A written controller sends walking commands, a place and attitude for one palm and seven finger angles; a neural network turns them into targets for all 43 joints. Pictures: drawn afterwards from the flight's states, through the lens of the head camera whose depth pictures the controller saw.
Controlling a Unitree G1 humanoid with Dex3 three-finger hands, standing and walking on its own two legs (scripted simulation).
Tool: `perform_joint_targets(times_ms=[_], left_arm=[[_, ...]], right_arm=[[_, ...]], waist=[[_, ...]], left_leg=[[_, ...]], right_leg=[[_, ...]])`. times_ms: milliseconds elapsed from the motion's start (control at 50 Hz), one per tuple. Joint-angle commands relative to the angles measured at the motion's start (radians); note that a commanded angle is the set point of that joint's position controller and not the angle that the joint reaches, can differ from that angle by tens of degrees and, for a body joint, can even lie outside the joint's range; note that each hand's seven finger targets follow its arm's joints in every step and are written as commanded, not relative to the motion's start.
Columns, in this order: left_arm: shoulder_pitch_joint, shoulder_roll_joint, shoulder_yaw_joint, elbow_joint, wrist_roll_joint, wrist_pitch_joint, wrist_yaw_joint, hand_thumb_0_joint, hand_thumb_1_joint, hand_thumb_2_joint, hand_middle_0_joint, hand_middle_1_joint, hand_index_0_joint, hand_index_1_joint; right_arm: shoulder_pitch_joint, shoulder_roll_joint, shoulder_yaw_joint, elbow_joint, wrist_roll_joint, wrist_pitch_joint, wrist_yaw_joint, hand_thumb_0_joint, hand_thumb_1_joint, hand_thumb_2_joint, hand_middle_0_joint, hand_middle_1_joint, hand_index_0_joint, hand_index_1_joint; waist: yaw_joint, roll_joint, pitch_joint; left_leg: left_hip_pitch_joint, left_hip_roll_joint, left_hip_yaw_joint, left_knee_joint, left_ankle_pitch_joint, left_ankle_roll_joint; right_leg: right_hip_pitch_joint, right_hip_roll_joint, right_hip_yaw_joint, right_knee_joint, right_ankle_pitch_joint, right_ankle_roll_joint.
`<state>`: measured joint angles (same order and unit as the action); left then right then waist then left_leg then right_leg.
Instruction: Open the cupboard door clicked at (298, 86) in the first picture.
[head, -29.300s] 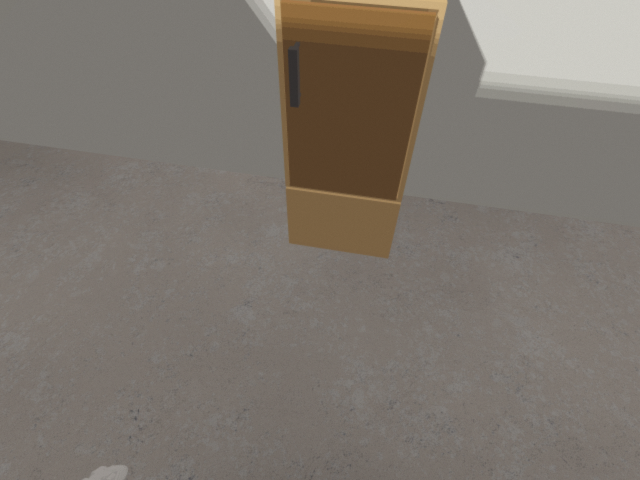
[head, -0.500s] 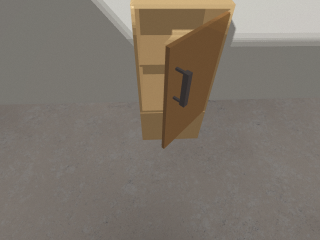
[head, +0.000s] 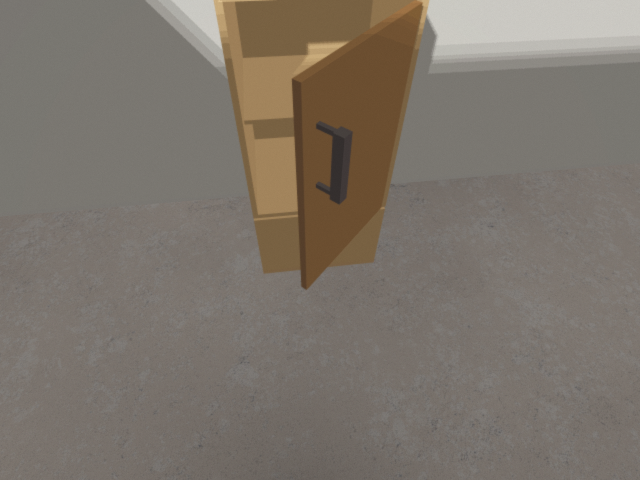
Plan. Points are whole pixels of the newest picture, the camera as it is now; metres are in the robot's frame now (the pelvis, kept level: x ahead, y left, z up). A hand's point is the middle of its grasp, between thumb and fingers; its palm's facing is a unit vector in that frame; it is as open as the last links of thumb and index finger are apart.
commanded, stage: walk to a spot facing it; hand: left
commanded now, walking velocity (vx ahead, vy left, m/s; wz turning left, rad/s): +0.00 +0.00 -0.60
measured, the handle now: (330, 163) +0.63 +0.03 +0.00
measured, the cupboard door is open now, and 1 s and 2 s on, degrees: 45 45 45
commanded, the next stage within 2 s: none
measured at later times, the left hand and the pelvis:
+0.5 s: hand out of the picture +0.08 +0.20 -0.16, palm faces -0.16 -0.95 -0.26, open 7.4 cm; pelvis +0.00 +0.00 +0.00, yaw -14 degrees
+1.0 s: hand (254, 427) +0.21 +0.12 -0.16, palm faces -0.56 -0.78 -0.27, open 7.4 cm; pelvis -0.01 +0.01 -0.01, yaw -34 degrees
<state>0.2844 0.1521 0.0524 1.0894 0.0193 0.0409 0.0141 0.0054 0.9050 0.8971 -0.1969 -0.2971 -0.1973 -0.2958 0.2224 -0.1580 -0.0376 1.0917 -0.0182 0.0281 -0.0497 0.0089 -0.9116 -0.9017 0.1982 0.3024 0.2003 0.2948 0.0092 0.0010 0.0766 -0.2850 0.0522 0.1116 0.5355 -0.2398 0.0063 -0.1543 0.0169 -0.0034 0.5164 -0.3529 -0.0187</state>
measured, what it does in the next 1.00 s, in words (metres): steps on the spot, turning right: left foot, then right foot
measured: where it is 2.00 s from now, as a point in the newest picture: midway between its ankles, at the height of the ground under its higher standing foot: outside the picture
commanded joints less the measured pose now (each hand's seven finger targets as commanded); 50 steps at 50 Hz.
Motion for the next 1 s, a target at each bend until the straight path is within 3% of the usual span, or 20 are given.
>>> perform_joint_targets(times_ms=[0, 140, 160, 200, 220, 280, 440, 500, 520, 540, 560, 580, 660, 820, 880, 900, 920, 940, 960, 980], left_arm=[[0.01, 0.141, 0.045, -0.094, 0.002, -0.004, -0.002, 0.0, 0.9, 0.9, -0.2, -0.3, -0.2, -0.3], [0.002, 0.132, 0.049, -0.143, 0.006, 0.0, -0.022, 0.0, 0.9, 0.9, -0.2, -0.3, -0.2, -0.3], [0.019, 0.156, 0.052, -0.142, 0.008, -0.004, -0.022, 0.0, 0.9, 0.9, -0.2, -0.3, -0.2, -0.3], [0.044, 0.268, 0.073, -0.141, 0.014, -0.018, -0.003, 0.0, 0.9, 0.9, -0.2, -0.3, -0.2, -0.3], [0.063, 0.266, 0.075, -0.144, 0.007, -0.02, 0.007, 0.0, 0.9, 0.9, -0.2, -0.3, -0.2, -0.3], [-0.01, 0.248, 0.076, -0.178, 0.009, -0.025, 0.022, 0.0, 0.9, 0.9, -0.2, -0.3, -0.2, -0.3], [-0.01, 0.27, 0.085, -0.221, 0.013, -0.015, 0.014, 0.0, 0.9, 0.9, -0.2, -0.3, -0.2, -0.3], [-0.075, 0.263, 0.081, -0.241, 0.003, -0.01, 0.009, 0.0, 0.9, 0.9, -0.2, -0.3, -0.2, -0.3], [-0.086, 0.23, 0.075, -0.258, -0.005, -0.009, 0.005, 0.0, 0.9, 0.9, -0.2, -0.3, -0.2, -0.3], [-0.056, 0.17, 0.062, -0.281, -0.014, -0.011, -0.01, 0.0, 0.9, 0.9, -0.2, -0.3, -0.2, -0.3], [-0.073, 0.183, 0.058, -0.296, 0.0, -0.016, -0.019, 0.0, 0.9, 0.9, -0.2, -0.3, -0.2, -0.3], [-0.087, 0.196, 0.06, -0.289, 0.009, -0.009, -0.019, 0.0, 0.9, 0.9, -0.2, -0.3, -0.2, -0.3], [-0.103, 0.165, 0.051, -0.269, 0.001, -0.003, -0.048, 0.0, 0.9, 0.9, -0.2, -0.3, -0.2, -0.3], [-0.193, 0.145, 0.032, -0.287, 0.0, -0.005, -0.059, 0.0, 0.9, 0.9, -0.2, -0.3, -0.2, -0.3], [-0.083, 0.189, 0.042, -0.252, 0.0, -0.016, -0.051, 0.0, 0.9, 0.9, -0.2, -0.3, -0.2, -0.3], [-0.009, 0.281, 0.058, -0.232, 0.008, -0.027, -0.037, 0.0, 0.9, 0.9, -0.2, -0.3, -0.2, -0.3], [0.042, 0.37, 0.077, -0.214, 0.004, -0.032, -0.02, 0.0, 0.9, 0.9, -0.2, -0.3, -0.2, -0.3], [0.046, 0.368, 0.073, -0.217, -0.003, -0.025, -0.009, 0.0, 0.9, 0.9, -0.2, -0.3, -0.2, -0.3], [-0.014, 0.331, 0.074, -0.229, 0.002, -0.022, 0.001, 0.0, 0.9, 0.9, -0.2, -0.3, -0.2, -0.3], [-0.078, 0.296, 0.066, -0.248, 0.0, -0.014, 0.008, 0.0, 0.9, 0.9, -0.2, -0.3, -0.2, -0.3]], right_arm=[[0.054, -0.156, -0.043, -0.078, -0.007, -0.008, -0.01, 0.0, -0.9, -0.9, 0.2, 0.3, 0.2, 0.3], [-0.01, -0.221, -0.06, -0.155, -0.012, -0.009, 0.0, 0.0, -0.9, -0.9, 0.2, 0.3, 0.2, 0.3], [-0.043, -0.214, -0.06, -0.172, -0.01, -0.005, 0.002, 0.0, -0.9, -0.9, 0.2, 0.3, 0.2, 0.3], [-0.127, -0.142, -0.051, -0.232, -0.003, 0.006, 0.01, 0.0, -0.9, -0.9, 0.2, 0.3, 0.2, 0.3], [-0.152, -0.155, -0.053, -0.243, -0.005, 0.009, 0.012, 0.0, -0.9, -0.9, 0.2, 0.3, 0.2, 0.3], [-0.125, -0.14, -0.048, -0.247, 0.003, 0.0, 0.012, 0.0, -0.9, -0.9, 0.2, 0.3, 0.2, 0.3], [-0.167, -0.137, -0.04, -0.303, 0.016, -0.006, 0.007, 0.0, -0.9, -0.9, 0.2, 0.3, 0.2, 0.3], [-0.051, -0.15, -0.039, -0.276, 0.021, -0.018, 0.001, 0.0, -0.9, -0.9, 0.2, 0.3, 0.2, 0.3], [0.0, -0.198, -0.046, -0.264, 0.014, -0.029, -0.004, 0.0, -0.9, -0.9, 0.2, 0.3, 0.2, 0.3], [0.023, -0.3, -0.063, -0.27, -0.004, -0.038, -0.005, 0.0, -0.9, -0.9, 0.2, 0.3, 0.2, 0.3], [0.034, -0.317, -0.059, -0.284, -0.01, -0.029, -0.008, 0.0, -0.9, -0.9, 0.2, 0.3, 0.2, 0.3], [0.021, -0.291, -0.048, -0.288, -0.017, -0.029, -0.007, 0.0, -0.9, -0.9, 0.2, 0.3, 0.2, 0.3], [-0.026, -0.224, -0.025, -0.3, -0.015, -0.031, -0.005, 0.0, -0.9, -0.9, 0.2, 0.3, 0.2, 0.3], [0.053, -0.263, -0.048, -0.255, -0.016, -0.025, 0.009, 0.0, -0.9, -0.9, 0.2, 0.3, 0.2, 0.3], [0.035, -0.273, -0.055, -0.256, -0.005, -0.02, 0.018, 0.0, -0.9, -0.9, 0.2, 0.3, 0.2, 0.3], [0.037, -0.219, -0.045, -0.272, 0.007, -0.018, 0.025, 0.0, -0.9, -0.9, 0.2, 0.3, 0.2, 0.3], [-0.023, -0.169, -0.029, -0.318, 0.01, -0.012, 0.025, 0.0, -0.9, -0.9, 0.2, 0.3, 0.2, 0.3], [-0.04, -0.183, -0.03, -0.315, 0.009, -0.002, 0.018, 0.0, -0.9, -0.9, 0.2, 0.3, 0.2, 0.3], [-0.029, -0.178, -0.033, -0.297, 0.007, 0.002, 0.012, 0.0, -0.9, -0.9, 0.2, 0.3, 0.2, 0.3], [-0.024, -0.201, -0.039, -0.28, 0.006, 0.003, 0.013, 0.0, -0.9, -0.9, 0.2, 0.3, 0.2, 0.3]], waist=[[-0.017, 0.044, -0.044], [0.022, 0.129, -0.083], [0.039, 0.044, -0.079], [0.074, -0.308, -0.029], [0.079, -0.236, -0.017], [0.027, -0.096, -0.114], [0.028, -0.145, -0.104], [-0.039, -0.125, -0.146], [-0.06, -0.024, -0.17], [-0.051, 0.269, -0.192], [-0.046, 0.255, -0.135], [-0.045, 0.207, -0.111], [-0.005, 0.195, -0.09], [-0.042, 0.233, -0.091], [0.026, 0.15, -0.14], [0.058, -0.082, -0.196], [0.089, -0.303, -0.184], [0.095, -0.203, -0.162], [0.056, -0.312, -0.174], [0.041, -0.311, -0.162]], left_leg=[[0.09, 0.146, -0.111, -0.078, 0.074, 0.039], [0.024, 0.263, -0.142, -0.101, 0.028, 0.085], [-0.006, 0.201, -0.082, -0.008, 0.011, 0.048], [-0.266, -0.025, -0.001, 0.371, -0.321, -0.045], [-0.314, -0.015, -0.106, 0.502, -0.342, -0.042], [-0.325, -0.004, -0.144, 0.545, -0.266, -0.054], [-0.179, -0.058, -0.138, 0.29, -0.229, -0.052], [0.072, -0.062, -0.142, -0.035, -0.049, -0.043], [0.254, 0.04, -0.222, -0.164, 0.042, -0.011], [0.376, 0.33, -0.496, -0.218, 0.231, 0.095], [0.252, 0.458, -0.554, -0.225, 0.321, 0.193], [0.193, 0.441, -0.539, -0.216, 0.345, 0.213], [0.201, 0.242, -0.175, -0.145, 0.57, 0.127], [0.158, 0.276, -0.076, -0.101, 0.491, 0.104], [0.053, 0.239, -0.016, 0.073, 0.363, 0.024], [-0.12, 0.154, 0.073, 0.288, 0.111, -0.038], [-0.313, 0.025, 0.046, 0.521, -0.429, -0.077], [-0.329, 0.043, -0.091, 0.611, -0.407, -0.065], [-0.359, 0.052, -0.113, 0.655, -0.352, -0.069], [-0.338, 0.069, -0.121, 0.656, -0.281, -0.073]], right_leg=[[-0.152, -0.076, 0.106, -0.01, 0.22, -0.038], [-0.132, -0.011, 0.028, 0.091, 0.046, -0.013], [-0.106, -0.03, 0.096, 0.009, 0.17, -0.025], [-0.01, -0.283, 0.523, -0.181, 0.461, -0.14], [0.015, -0.302, 0.558, -0.171, 0.582, -0.197], [0.147, -0.243, 0.462, -0.057, 0.761, -0.213], [0.082, -0.173, 0.495, -0.061, 0.743, -0.183], [-0.049, -0.105, 0.462, 0.016, 0.653, -0.102], [-0.201, -0.031, 0.389, 0.091, 0.467, -0.048], [-0.402, 0.087, 0.208, 0.29, -0.059, 0.016], [-0.431, 0.04, 0.097, 0.483, -0.278, 0.05], [-0.442, 0.012, 0.11, 0.605, -0.26, 0.059], [-0.432, -0.034, 0.023, 0.652, -0.108, 0.078], [-0.218, -0.024, -0.085, 0.233, -0.072, 0.041], [0.04, -0.022, -0.08, -0.037, 0.175, 0.007], [0.234, -0.205, 0.138, -0.113, 0.415, -0.059], [0.246, -0.424, 0.414, -0.138, 0.743, -0.189], [0.18, -0.412, 0.38, -0.124, 0.673, -0.232], [0.171, -0.336, 0.38, -0.124, 0.575, -0.213], [0.137, -0.294, 0.322, -0.12, 0.516, -0.195]])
